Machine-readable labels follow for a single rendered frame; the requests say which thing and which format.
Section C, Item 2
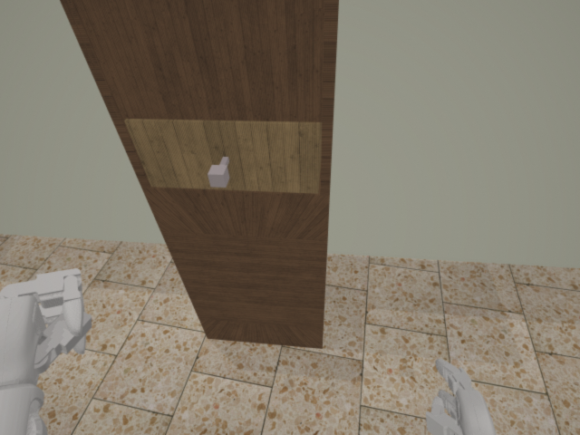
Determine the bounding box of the handle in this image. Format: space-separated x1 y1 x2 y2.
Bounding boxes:
208 157 229 188

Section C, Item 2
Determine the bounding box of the robot left forearm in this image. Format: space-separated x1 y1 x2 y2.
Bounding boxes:
0 383 48 435

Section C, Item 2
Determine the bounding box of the robot right hand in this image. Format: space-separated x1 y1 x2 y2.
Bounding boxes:
426 359 496 435

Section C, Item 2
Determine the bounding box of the drawer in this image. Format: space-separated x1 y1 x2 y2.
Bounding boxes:
124 119 322 194

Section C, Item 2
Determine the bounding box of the robot left hand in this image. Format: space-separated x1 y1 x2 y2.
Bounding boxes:
0 268 92 387

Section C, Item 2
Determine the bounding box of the cabinet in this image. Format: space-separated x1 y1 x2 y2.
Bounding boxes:
60 0 339 349

